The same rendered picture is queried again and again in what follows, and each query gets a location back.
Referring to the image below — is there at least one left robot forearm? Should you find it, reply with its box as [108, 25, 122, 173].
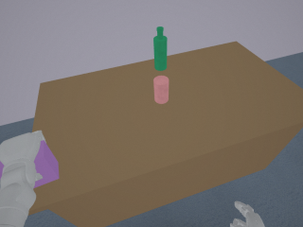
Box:
[0, 159, 36, 227]

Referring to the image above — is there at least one table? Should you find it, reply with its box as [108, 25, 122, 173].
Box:
[28, 41, 303, 227]

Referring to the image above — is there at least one right robot hand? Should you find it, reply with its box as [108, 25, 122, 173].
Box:
[230, 201, 265, 227]

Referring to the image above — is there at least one left robot hand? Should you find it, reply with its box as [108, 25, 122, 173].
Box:
[0, 131, 46, 182]

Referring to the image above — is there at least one sponge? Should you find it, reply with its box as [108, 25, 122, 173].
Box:
[0, 140, 60, 188]

